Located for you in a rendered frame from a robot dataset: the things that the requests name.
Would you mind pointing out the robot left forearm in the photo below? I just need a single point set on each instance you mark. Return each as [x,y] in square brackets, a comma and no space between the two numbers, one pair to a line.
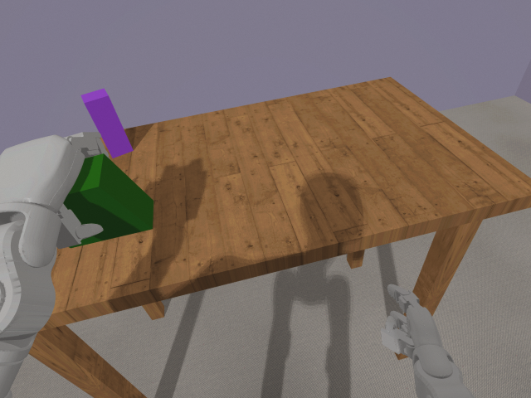
[28,237]

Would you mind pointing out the robot left hand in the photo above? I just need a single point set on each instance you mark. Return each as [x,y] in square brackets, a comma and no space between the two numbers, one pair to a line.
[43,171]

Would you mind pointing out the sponge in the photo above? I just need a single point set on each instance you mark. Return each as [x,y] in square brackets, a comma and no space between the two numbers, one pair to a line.
[104,195]

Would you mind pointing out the table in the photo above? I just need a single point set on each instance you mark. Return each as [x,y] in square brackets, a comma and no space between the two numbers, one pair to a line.
[252,190]

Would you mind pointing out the robot right forearm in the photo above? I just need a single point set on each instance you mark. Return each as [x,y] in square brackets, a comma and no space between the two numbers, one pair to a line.
[436,374]

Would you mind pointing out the robot right hand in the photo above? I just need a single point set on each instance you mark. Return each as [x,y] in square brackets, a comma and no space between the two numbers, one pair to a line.
[416,329]

